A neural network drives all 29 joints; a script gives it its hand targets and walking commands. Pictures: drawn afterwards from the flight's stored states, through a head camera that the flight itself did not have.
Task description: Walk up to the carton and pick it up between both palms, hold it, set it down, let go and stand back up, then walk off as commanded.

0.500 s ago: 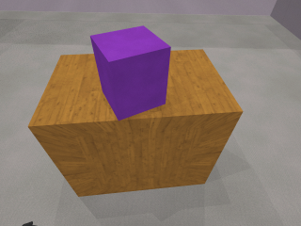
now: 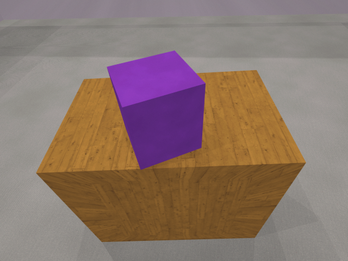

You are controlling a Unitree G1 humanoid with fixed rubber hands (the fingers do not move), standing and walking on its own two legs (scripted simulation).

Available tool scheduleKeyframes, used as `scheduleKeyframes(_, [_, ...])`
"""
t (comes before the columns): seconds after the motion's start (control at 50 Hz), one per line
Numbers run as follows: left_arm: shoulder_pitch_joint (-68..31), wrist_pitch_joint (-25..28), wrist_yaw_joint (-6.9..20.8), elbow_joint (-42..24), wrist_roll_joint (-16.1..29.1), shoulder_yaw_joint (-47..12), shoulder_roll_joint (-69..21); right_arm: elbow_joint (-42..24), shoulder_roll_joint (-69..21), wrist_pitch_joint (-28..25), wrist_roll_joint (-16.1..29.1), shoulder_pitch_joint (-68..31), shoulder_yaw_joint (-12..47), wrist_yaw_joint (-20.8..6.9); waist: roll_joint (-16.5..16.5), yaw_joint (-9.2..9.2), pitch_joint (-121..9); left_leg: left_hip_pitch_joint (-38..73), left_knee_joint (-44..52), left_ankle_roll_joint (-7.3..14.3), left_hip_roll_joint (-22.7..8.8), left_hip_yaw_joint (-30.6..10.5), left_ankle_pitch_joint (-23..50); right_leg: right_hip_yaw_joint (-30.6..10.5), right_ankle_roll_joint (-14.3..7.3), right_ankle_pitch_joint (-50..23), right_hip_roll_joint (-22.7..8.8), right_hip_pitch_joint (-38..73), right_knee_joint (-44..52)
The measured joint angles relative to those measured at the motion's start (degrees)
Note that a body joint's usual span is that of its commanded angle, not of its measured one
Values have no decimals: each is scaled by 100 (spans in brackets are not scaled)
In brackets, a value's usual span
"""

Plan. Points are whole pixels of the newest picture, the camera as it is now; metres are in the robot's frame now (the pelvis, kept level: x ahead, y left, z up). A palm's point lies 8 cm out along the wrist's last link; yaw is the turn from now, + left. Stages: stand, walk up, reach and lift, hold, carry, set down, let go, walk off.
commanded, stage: walk up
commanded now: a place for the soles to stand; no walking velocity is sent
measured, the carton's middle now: (157, 110) +0.55 +0.08 +0.05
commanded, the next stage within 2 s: none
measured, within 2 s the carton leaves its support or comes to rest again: neither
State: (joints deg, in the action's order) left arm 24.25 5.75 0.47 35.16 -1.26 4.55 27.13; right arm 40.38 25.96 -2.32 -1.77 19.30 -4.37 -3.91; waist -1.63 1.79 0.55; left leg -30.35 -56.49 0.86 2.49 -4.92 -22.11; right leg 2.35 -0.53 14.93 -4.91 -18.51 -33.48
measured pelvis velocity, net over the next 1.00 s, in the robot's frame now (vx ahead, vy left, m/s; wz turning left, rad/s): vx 0.08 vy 0.05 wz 0.08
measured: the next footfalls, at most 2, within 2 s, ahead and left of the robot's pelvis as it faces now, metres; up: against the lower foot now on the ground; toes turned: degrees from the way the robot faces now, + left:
left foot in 0.22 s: +0.18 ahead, +0.22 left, +0.00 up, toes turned +5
right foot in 0.48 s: +0.14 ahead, -0.08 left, +0.00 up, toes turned +1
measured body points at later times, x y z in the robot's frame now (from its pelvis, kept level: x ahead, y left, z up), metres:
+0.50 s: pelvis +0.06 +0.03 -0.02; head +0.07 +0.03 +0.43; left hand +0.15 +0.37 -0.09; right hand +0.16 -0.29 -0.12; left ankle +0.12 +0.16 -0.73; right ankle +0.10 -0.09 -0.74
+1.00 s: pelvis +0.08 +0.05 -0.02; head +0.09 +0.04 +0.43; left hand +0.20 +0.39 -0.07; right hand +0.20 -0.27 -0.11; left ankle +0.10 +0.18 -0.73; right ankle +0.10 -0.08 -0.73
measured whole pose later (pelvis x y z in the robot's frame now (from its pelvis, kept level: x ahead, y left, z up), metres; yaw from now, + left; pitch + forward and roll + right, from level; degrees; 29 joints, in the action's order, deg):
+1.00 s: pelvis +0.08 +0.05 -0.02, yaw +5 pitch +0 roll +0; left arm 14.6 2.7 -0.2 35.2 -1.1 2.7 27.1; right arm 40.6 25.1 -3.8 -1.8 19.3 -4.3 -0.5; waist -0.8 0.4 0.5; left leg -21.5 -40.3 -0.4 1.3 -3.9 -18.7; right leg 2.7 -0.2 21.4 -3.5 -20.0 -41.5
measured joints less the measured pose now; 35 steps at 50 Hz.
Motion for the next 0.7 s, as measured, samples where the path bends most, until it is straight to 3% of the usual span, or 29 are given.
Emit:
scheduleKeyframes(0.1, [97,-9,8,-1,0,-2,-2,-4,3,-22,0,4,-3,-32,-27,164,74,-142,639,-30,-319,170,327,15,0,153,5,189,30])
scheduleKeyframes(0.18, [-14,-90,12,2,16,-3,-3,-8,4,-96,1,8,-4,69,-17,182,177,307,1611,43,-343,432,871,20,4,483,-24,188,-391])
scheduleKeyframes(0.22, [-48,-153,11,8,18,-6,-1,-6,-3,-105,1,4,-5,144,-8,140,258,698,1851,143,-260,439,850,12,10,863,-52,160,-950])
scheduleKeyframes(0.26, [-226,-309,1,7,18,-71,-5,-4,-70,-96,0,1,-2,179,121,61,389,729,1591,62,-131,414,738,22,10,1190,-84,32,-1695])
scheduleKeyframes(0.32, [-404,-350,-33,-2,19,-108,1,-6,-75,-54,0,2,-3,217,138,-54,486,850,1624,152,-134,308,726,14,10,1261,161,-212,-2320])
scheduleKeyframes(0.46, [-477,-350,-37,-6,19,-107,5,-6,-77,79,0,-1,-1,231,146,-171,413,770,1640,38,-100,261,723,2,10,1271,229,-214,-1309])
scheduleKeyframes(0.5, [-439,-303,-61,-5,7,-108,2,-6,-76,133,0,1,-2,238,113,-172,355,692,1612,-1,-108,245,717,11,10,597,266,-154,-771])
scheduleKeyframes(0.6, [-397,-276,-80,-3,-33,-119,-1,10,-88,122,0,0,-1,283,101,-165,119,655,1415,47,-10,257,-169,11,10,434,112,-151,-719])
scheduleKeyframes(0.66, [-486,-276,-79,-2,-30,-120,-1,10,-88,18,0,3,-1,289,54,-147,74,892,1620,212,-95,235,391,18,25,514,101,-153,-809])
scheduleKeyframes(0.68, [-531,-279,-79,-2,-29,-127,-1,12,-85,1,0,1,-1,303,20,-148,80,989,1662,206,-129,175,468,31,32,568,121,-152,-892])
scheduleKeyframes(0.7, [-592,-299,-79,-1,-29,-139,-2,19,-88,-2,0,-1,2,305,25,-147,74,1002,1640,59,-129,165,450,29,34,615,112,-150,-943])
